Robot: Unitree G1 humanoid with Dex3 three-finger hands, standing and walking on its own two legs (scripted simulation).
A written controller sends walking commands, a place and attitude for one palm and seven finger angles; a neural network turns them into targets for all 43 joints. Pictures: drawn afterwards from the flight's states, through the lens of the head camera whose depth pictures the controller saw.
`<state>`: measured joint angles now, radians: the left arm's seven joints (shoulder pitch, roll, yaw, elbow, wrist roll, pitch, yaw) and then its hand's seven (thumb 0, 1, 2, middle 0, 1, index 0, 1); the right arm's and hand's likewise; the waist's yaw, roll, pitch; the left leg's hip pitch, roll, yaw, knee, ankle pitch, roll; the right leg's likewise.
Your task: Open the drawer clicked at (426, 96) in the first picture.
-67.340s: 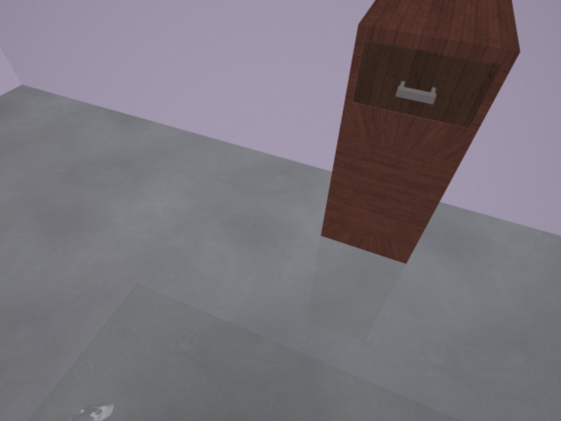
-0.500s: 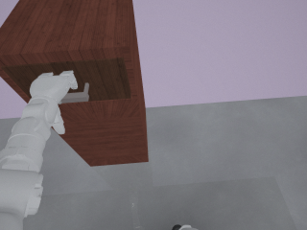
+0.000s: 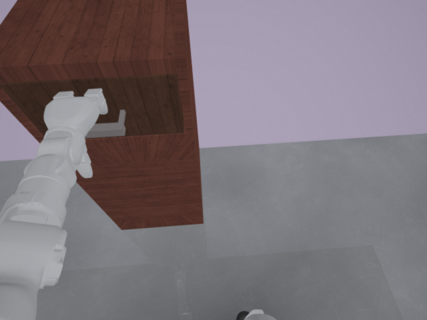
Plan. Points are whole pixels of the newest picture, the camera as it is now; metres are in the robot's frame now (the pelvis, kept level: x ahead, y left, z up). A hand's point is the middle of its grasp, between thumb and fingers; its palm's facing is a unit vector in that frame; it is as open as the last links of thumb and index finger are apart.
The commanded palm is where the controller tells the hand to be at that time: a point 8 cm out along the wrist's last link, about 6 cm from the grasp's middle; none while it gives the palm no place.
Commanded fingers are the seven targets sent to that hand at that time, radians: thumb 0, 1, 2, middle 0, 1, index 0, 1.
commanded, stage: lower the fingers behind the handle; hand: left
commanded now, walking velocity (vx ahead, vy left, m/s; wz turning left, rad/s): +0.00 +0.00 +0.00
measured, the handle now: (102, 123) +0.52 +0.24 +0.03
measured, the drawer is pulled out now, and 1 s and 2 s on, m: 0.00 0.00 0.00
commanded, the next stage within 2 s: lift the fingers back up to retry in 0.86 s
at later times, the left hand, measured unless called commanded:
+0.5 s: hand (87, 139) +0.46 +0.26 +0.04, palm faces -0.02 +0.03 -1.00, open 13.8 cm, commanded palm +0.44 +0.25 +0.07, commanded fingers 0.00 -0.50 0.30 -0.30 -1.20 -0.30 -1.20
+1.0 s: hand (86, 140) +0.46 +0.26 +0.04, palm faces -0.04 +0.03 -1.00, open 13.8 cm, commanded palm +0.45 +0.25 +0.08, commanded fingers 0.00 -0.50 0.30 -0.30 -1.20 -0.30 -1.20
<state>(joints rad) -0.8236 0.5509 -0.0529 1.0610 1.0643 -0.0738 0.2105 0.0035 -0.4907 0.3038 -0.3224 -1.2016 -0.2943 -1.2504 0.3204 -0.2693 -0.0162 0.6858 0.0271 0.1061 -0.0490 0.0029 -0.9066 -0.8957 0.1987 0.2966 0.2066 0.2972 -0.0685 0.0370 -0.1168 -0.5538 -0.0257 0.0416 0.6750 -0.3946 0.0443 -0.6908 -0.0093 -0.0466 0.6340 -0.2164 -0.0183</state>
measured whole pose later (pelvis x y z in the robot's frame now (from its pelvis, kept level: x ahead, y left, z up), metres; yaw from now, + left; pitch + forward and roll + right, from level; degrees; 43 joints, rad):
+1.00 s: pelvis +0.00 +0.00 -0.01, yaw +0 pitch +18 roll +0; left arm -0.80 0.56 -0.05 1.01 1.06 -0.09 0.27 0.00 -0.49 0.30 -0.25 -1.31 -0.31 -1.20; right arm 0.34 -0.28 -0.03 0.68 0.01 0.10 -0.04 0.00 -0.91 -0.90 0.20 0.30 0.21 0.30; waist -0.05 0.04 -0.13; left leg -0.68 -0.02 0.03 0.79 -0.44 0.04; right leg -0.81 -0.01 -0.06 0.74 -0.25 -0.02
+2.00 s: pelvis +0.02 +0.00 +0.01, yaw +1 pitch +13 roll +0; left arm -0.71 0.51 -0.04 0.79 1.04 -0.14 0.16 0.00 -0.49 0.30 -0.32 -1.20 -0.32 -1.21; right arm 0.27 -0.27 -0.05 0.66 0.01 0.11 -0.05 0.00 -0.91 -0.90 0.20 0.30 0.21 0.30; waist -0.01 0.05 -0.09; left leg -0.43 -0.03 0.02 0.59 -0.39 0.04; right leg -0.57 -0.01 -0.06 0.58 -0.23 -0.02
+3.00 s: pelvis +0.01 +0.00 +0.01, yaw +0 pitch +13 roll +0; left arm -0.74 0.46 -0.04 0.87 1.06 -0.08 0.24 0.00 -0.49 0.30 -0.36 -1.23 -0.33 -1.21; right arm 0.30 -0.26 -0.04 0.69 0.02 0.10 -0.03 0.00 -0.91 -0.90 0.20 0.30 0.21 0.30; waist -0.04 0.07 -0.10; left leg -0.43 -0.03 0.05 0.58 -0.38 0.04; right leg -0.59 -0.01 -0.03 0.58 -0.22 -0.02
